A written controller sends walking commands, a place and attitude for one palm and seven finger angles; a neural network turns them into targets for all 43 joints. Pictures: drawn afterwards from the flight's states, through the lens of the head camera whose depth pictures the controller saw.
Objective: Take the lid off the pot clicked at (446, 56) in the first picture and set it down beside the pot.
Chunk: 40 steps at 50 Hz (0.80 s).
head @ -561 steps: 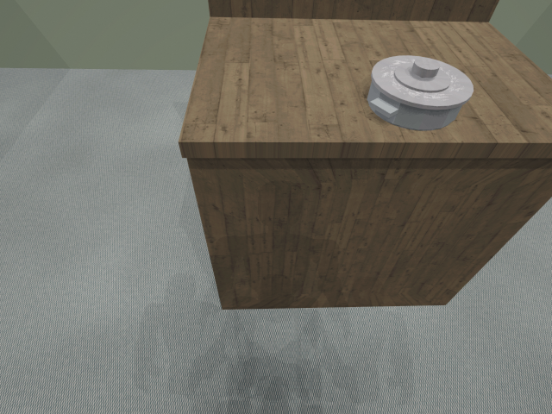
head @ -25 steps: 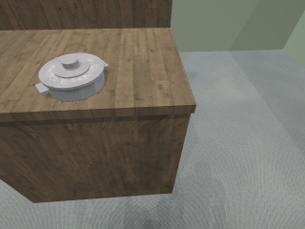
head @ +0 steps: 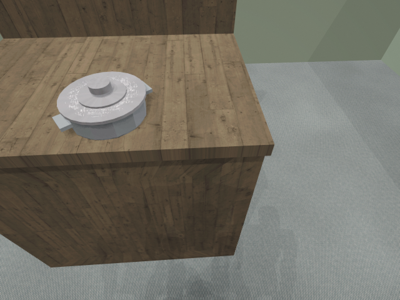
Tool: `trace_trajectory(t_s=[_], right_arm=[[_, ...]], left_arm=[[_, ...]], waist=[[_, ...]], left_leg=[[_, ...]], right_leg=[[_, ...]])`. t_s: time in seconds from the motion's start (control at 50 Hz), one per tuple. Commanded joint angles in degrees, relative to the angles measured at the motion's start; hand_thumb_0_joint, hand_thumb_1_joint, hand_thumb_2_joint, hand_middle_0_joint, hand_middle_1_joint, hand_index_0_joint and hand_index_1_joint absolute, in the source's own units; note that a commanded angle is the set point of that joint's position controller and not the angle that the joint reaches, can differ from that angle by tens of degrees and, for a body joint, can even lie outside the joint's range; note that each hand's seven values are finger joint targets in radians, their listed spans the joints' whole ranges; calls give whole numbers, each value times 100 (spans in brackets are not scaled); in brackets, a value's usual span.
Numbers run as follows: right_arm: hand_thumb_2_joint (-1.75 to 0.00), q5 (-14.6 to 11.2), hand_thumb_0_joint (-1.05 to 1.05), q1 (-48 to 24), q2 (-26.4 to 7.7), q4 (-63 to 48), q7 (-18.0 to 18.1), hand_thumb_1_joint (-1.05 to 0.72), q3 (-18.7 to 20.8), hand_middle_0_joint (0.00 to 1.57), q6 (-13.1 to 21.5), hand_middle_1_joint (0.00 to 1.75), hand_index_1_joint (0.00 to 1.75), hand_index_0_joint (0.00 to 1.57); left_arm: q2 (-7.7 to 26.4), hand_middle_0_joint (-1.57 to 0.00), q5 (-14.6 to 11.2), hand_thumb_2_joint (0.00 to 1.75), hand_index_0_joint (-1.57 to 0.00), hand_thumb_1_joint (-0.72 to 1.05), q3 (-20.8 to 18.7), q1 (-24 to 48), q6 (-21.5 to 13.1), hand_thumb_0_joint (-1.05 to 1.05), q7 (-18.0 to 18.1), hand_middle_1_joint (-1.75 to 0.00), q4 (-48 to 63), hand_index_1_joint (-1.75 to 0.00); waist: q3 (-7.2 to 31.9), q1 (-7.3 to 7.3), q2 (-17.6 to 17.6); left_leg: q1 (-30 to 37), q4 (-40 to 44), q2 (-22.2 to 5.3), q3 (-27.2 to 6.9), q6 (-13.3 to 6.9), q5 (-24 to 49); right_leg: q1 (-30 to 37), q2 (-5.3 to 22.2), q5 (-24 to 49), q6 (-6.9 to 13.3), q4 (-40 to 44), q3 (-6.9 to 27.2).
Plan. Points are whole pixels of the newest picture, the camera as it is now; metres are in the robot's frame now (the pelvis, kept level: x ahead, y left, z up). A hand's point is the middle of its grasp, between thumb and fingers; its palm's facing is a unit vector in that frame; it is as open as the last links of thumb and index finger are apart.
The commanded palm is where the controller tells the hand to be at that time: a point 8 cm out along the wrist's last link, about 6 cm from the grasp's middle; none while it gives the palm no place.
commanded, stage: look again from close up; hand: left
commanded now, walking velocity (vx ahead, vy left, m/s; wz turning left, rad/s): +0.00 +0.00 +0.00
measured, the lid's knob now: (99, 85) +0.52 +0.27 +0.16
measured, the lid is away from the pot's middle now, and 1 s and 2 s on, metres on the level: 0.00 0.00 0.00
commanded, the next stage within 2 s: shuffle to correct the standing spot in 0.46 s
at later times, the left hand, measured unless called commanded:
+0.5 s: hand out of the picture +0.02 +0.17 -0.17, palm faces +0.04 -0.98 -0.21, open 7.3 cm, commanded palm none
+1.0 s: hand out of the picture -0.01 +0.24 -0.19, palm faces +0.19 -0.96 -0.20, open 7.4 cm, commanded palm none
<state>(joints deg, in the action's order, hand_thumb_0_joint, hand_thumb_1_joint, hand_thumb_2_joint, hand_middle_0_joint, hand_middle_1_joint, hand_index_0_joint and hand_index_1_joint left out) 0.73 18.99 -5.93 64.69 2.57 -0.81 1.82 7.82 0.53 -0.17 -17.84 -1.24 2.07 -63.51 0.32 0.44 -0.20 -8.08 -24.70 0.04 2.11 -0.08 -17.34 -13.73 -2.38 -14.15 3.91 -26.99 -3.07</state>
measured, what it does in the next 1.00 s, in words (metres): steps on the spot: left foot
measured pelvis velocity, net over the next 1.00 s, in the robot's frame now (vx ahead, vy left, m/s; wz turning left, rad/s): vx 0.04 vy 0.06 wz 0.11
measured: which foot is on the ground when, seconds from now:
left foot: down 0.00-0.66, up 0.68-0.98, down 1.00-1.00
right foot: down 0.00-1.00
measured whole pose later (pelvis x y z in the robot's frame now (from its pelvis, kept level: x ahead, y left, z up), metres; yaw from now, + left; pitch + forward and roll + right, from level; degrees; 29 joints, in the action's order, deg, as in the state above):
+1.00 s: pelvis +0.04 +0.06 -0.01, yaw +6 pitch +0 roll +1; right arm 0.8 15.7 -11.0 56.5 -0.4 2.4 0.5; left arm 11.2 1.8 -3.7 -21.7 0.1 0.8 -59.8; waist -1.1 1.9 3.8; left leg -19.1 -32.7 -3.4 3.2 0.9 -17.7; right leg -12.0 6.0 -23.3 -0.4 -35.3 -6.2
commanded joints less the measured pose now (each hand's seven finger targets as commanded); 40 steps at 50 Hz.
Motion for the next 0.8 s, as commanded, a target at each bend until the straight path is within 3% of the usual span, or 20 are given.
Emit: trace_trajectory(t_s=[0.0,0.12,0.52,0.56,0.6,0.62,0.66,0.68,0.7,0.72,0.78], right_arm=[[-90,-21,0,540,-497,-45,45,-90,75,20,79,30,30,20],[-90,-19,0,454,-523,-15,57,-90,80,20,70,30,30,20],[-90,-24,0,456,-514,46,53,-90,81,20,44,30,30,20],[-90,-28,0,474,-511,41,51,-90,90,20,27,30,30,20],[-90,0,0,473,-534,-10,22,-90,112,20,-28,30,30,20],[-90,10,0,436,-514,-74,-2,-90,116,20,-61,30,30,20],[-90,23,0,228,-533,-266,-27,-90,169,20,-121,30,30,20],[-90,37,0,-59,-651,-446,-52,-90,195,20,-125,30,30,20],[-90,42,0,-231,-714,-568,-86,-90,230,20,-123,30,30,20],[-90,35,0,-267,-724,-642,-119,-90,263,20,-128,30,30,20],[-90,-4,0,-261,-615,-799,-241,-90,305,20,-168,30,30,20]], left_arm=[[485,-20,-2,90,-20,90,-82,-313,-84,0,27,-30,178,-30],[519,-20,-8,90,-20,90,-91,-299,-81,0,36,-30,173,-30],[595,-20,-18,90,-20,90,-110,-277,-92,0,36,-30,213,-30],[601,-20,-2,90,-20,90,-128,-297,-81,0,33,-30,240,-30],[745,-20,20,90,-20,90,-213,-358,-48,0,32,-30,272,-30],[875,-20,26,90,-20,90,-267,-455,-24,0,27,-30,285,-30],[1091,-20,64,90,-20,90,-404,-772,8,0,43,-30,317,-30],[1079,-20,77,90,-20,90,-445,-902,3,0,55,-30,366,-30],[1055,-20,87,90,-20,90,-475,-917,-21,0,71,-30,411,-30],[1032,-20,87,90,-20,90,-490,-814,-50,0,81,-30,464,-30],[1100,-20,109,90,-20,90,-538,-368,-110,0,66,-30,669,-30]], waist=[[-271,-49,30],[-281,-46,-120],[-211,-31,24],[-280,-1,64],[-428,63,138],[-522,134,347],[-542,311,802],[-692,430,767],[-727,442,601],[-720,359,408],[-424,147,298]], left_leg=[[-286,367,-625,-443,-189,1212],[-159,354,-637,-413,-180,1436],[-168,349,-592,-408,-133,1240],[-281,311,-548,-372,-138,895],[-753,-41,-352,-238,-119,233],[-1120,-375,-192,-105,-86,-179],[-1879,-1529,-107,59,-20,-1057],[-2359,-2227,-217,-160,-28,-1351],[-2640,-2762,-343,-373,-42,-1408],[-2711,-3042,-424,-517,-44,-1327],[-2287,-2869,-521,-510,16,-951]], right_leg=[[247,804,1383,-16,332,831],[285,828,1619,-1,283,817],[525,899,1880,27,397,876],[547,915,1511,30,445,880],[654,1119,700,172,551,1150],[775,1339,148,305,768,1448],[1035,2069,-746,766,1382,2343],[1001,2352,-730,1033,1518,2720],[943,2542,-572,1205,1535,2799],[836,2621,-363,1254,1490,2652],[374,2440,-54,1032,1309,1802]])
